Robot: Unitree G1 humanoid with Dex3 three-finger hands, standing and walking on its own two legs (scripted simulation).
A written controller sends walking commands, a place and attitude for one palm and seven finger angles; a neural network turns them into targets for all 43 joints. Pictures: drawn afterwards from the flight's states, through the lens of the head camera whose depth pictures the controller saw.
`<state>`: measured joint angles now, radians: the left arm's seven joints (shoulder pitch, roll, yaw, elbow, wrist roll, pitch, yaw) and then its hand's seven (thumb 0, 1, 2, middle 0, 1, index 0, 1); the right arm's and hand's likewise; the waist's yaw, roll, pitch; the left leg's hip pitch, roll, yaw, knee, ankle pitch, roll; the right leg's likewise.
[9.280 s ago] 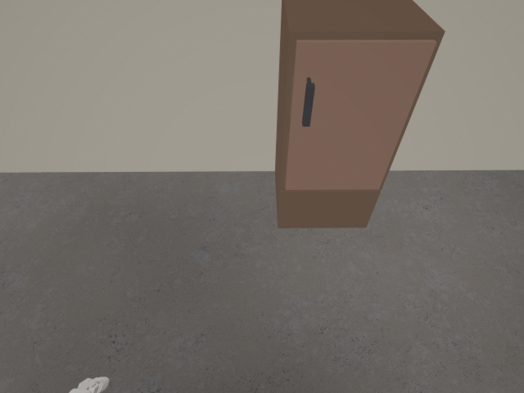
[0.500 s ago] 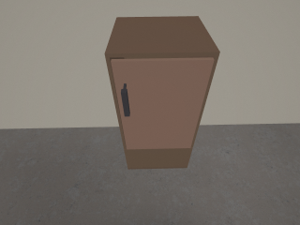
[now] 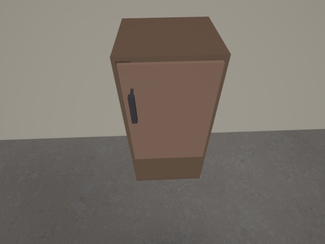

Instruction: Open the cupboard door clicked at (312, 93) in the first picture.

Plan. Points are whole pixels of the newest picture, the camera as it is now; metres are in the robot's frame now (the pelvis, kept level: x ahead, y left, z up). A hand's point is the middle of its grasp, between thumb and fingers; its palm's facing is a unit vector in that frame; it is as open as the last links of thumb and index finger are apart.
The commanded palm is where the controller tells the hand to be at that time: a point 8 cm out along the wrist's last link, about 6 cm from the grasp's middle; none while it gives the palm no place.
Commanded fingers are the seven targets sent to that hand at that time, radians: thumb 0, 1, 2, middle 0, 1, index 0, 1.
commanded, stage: come to a stop and stand still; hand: left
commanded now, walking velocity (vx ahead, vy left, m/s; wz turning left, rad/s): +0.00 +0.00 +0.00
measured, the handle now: (133, 106) +0.63 +0.15 -0.05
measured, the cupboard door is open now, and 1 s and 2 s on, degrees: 0 0 0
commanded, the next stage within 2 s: look again from close up in 1.32 s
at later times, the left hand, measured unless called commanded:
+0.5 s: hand out of the picture +0.00 +0.15 -0.17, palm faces +0.07 -0.98 -0.18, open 7.4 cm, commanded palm none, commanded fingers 0.00 0.90 0.90 -0.20 -0.30 -0.20 -0.30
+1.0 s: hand out of the picture +0.02 +0.15 -0.16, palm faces +0.07 -0.98 -0.19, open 7.4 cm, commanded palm none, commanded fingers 0.00 0.90 0.90 -0.20 -0.30 -0.20 -0.30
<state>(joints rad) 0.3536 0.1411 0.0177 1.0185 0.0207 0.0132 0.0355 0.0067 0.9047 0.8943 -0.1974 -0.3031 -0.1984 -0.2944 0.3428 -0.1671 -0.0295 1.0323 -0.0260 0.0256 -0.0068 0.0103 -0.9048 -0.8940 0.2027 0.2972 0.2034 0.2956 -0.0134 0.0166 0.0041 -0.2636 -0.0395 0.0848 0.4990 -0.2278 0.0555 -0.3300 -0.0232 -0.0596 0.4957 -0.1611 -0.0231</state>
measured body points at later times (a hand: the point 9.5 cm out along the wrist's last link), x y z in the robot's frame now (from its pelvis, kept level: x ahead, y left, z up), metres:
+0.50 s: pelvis +0.01 -0.01 +0.00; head +0.00 -0.01 +0.45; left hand +0.00 +0.20 -0.16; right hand -0.03 -0.22 -0.16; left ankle +0.05 +0.08 -0.73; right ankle +0.09 -0.11 -0.73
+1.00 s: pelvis +0.05 -0.01 +0.01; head +0.05 -0.02 +0.46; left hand +0.02 +0.20 -0.15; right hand +0.03 -0.22 -0.16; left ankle +0.05 +0.08 -0.73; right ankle +0.09 -0.11 -0.73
